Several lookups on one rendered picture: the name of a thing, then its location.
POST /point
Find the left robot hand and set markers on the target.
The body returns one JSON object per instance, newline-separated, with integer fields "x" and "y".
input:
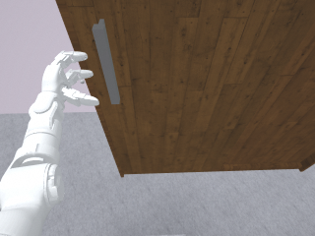
{"x": 54, "y": 79}

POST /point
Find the robot left forearm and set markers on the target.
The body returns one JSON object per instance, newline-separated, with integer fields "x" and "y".
{"x": 43, "y": 136}

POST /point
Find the wardrobe door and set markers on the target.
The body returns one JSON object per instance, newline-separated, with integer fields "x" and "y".
{"x": 191, "y": 74}
{"x": 283, "y": 128}

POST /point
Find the robot left upper arm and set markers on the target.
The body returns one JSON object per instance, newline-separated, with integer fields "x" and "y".
{"x": 27, "y": 195}

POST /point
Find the handle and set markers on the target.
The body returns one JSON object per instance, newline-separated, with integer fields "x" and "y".
{"x": 105, "y": 58}

